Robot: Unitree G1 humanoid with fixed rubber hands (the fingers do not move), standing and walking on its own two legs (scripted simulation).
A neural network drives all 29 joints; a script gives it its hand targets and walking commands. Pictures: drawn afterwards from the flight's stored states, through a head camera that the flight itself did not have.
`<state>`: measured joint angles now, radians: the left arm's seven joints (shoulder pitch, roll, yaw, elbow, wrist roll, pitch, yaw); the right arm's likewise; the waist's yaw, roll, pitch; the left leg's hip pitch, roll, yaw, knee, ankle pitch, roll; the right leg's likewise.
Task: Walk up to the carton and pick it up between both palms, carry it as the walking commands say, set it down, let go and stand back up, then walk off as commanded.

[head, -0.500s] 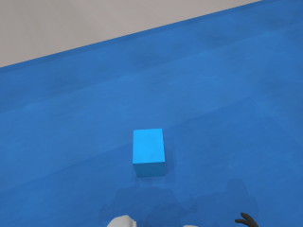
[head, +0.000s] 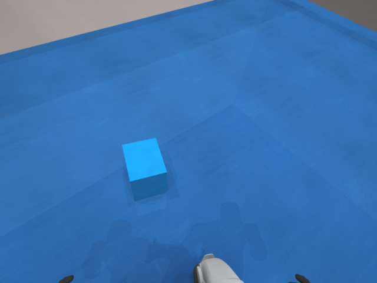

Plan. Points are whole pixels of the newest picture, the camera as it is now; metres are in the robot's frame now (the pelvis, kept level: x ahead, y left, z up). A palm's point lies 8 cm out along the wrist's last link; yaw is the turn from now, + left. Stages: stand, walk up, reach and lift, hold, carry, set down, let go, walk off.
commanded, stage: walk off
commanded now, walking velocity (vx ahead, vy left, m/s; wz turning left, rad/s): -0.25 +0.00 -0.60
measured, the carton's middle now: (145, 169) +0.71 +0.21 -0.65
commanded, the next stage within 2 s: stand in 0.28 s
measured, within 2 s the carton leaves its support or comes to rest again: neither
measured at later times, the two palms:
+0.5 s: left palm out of the picture -0.03 +0.25 -0.11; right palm out of the picture -0.20 -0.25 -0.14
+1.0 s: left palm out of the picture -0.10 +0.26 -0.14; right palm out of the picture -0.23 -0.21 -0.11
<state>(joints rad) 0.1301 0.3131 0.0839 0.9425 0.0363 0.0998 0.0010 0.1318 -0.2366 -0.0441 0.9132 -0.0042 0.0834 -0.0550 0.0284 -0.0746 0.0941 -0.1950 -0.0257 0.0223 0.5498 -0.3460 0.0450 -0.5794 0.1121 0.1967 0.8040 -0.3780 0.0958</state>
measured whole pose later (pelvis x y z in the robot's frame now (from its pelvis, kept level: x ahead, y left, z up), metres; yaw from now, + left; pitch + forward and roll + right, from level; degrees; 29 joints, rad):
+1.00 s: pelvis -0.20 +0.04 +0.01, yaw -18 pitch -1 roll -1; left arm 0.25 0.23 0.02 1.05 0.01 0.01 0.02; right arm 0.24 -0.19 -0.02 1.01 -0.01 0.01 -0.04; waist 0.02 -0.05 0.01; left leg -0.11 0.04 0.05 0.42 -0.30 -0.01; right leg -0.15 0.02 -0.01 0.41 -0.24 -0.01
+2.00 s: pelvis -0.28 -0.08 +0.00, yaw -16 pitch +0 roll -1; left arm 0.22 0.23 0.02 1.04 0.03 0.06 0.02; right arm 0.21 -0.17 -0.03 1.02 -0.02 0.02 -0.07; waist 0.00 -0.07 0.04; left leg -0.19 0.05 0.14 0.58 -0.39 0.03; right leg -0.39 0.08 -0.06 0.89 -0.44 -0.03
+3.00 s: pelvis -0.40 -0.30 +0.01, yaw -18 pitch -3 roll -1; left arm 0.20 0.28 0.05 1.00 0.02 0.10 -0.03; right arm 0.22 -0.21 -0.07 1.04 -0.04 0.02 -0.04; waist -0.03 -0.05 0.08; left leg -0.23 0.15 0.16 0.52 -0.23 -0.03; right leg -0.36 -0.07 0.03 0.87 -0.36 0.10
